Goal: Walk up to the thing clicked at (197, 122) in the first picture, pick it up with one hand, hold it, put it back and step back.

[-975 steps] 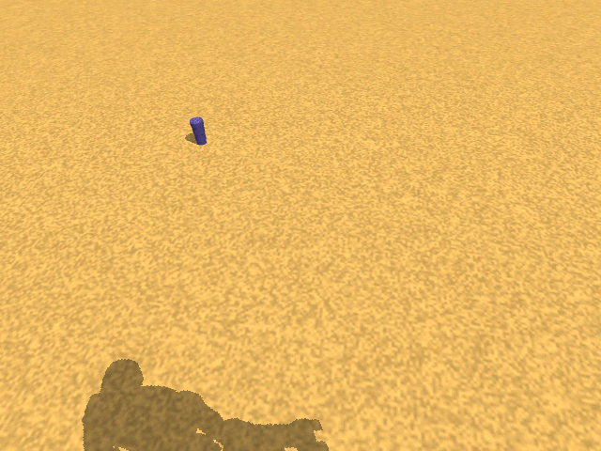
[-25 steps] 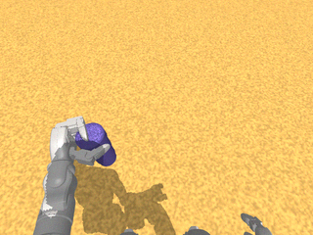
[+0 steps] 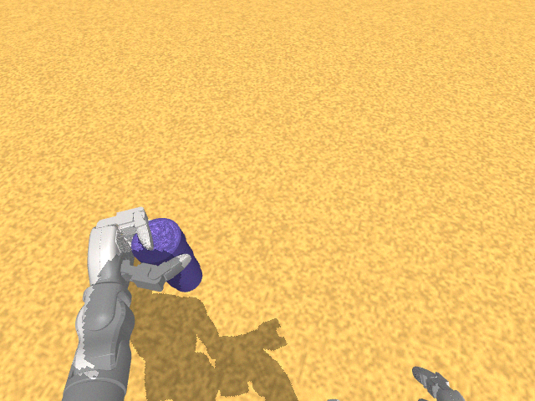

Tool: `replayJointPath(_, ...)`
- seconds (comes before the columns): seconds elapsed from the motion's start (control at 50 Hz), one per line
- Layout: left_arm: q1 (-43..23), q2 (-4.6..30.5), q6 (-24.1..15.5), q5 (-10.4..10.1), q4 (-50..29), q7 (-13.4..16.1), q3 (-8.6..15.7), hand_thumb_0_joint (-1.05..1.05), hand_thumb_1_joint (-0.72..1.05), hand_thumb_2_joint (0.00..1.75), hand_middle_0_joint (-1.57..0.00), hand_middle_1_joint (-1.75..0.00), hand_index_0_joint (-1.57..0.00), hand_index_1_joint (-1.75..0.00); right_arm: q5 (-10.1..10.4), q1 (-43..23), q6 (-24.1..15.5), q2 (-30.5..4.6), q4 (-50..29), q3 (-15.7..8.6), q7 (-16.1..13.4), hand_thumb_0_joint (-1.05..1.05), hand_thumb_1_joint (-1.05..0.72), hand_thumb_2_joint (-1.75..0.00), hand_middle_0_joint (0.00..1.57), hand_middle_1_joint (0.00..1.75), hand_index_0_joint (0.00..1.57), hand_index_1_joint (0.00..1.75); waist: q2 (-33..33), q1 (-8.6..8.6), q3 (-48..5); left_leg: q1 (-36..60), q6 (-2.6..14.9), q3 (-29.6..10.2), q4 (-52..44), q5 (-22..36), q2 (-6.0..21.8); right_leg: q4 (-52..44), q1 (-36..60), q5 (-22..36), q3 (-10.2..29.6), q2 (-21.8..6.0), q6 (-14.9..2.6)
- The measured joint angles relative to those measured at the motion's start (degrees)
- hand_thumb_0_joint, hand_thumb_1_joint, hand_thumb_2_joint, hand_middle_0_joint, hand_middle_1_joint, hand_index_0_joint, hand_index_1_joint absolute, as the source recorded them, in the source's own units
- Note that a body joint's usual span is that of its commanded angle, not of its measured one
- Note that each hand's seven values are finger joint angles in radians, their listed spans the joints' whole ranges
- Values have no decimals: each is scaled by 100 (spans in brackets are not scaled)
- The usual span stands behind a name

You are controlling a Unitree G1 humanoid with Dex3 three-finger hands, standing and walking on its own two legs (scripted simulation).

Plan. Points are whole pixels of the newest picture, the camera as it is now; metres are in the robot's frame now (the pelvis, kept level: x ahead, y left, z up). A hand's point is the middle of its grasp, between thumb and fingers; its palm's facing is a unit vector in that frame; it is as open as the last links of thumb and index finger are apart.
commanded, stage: hold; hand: left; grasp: from the side
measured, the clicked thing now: (173, 260) +0.36 +0.16 -0.01
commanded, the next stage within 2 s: none
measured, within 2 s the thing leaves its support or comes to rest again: neither
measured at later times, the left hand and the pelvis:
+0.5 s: hand (153, 247) +0.34 +0.17 +0.07, palm faces +0.12 -0.99 -0.01, open 6.4 cm; pelvis +0.00 +0.00 +0.01, yaw +0 degrees
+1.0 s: hand (152, 246) +0.34 +0.17 +0.07, palm faces +0.11 -0.99 +0.00, open 6.4 cm; pelvis +0.00 +0.00 +0.01, yaw +0 degrees
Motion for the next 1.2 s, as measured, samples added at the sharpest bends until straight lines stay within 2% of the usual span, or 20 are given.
replayJointPath(0.6,378,-114,99,-21,-350,47,-107,-1,-34,93,-66,-111,-138,-143,38,-76,-61,6,-2,10,-15,1,-94,-90,20,30,20,30,9,43,86,498,-2,20,-407,158,-21,-376,483,140,10,-8,1)
replayJointPath(1.2,314,-99,6,-28,-203,-9,-87,-1,-31,92,-65,-109,-134,-140,32,-32,-69,10,56,-13,38,1,-94,-90,20,30,20,30,17,45,75,545,6,16,-434,142,-30,-414,537,128,8,-13,11)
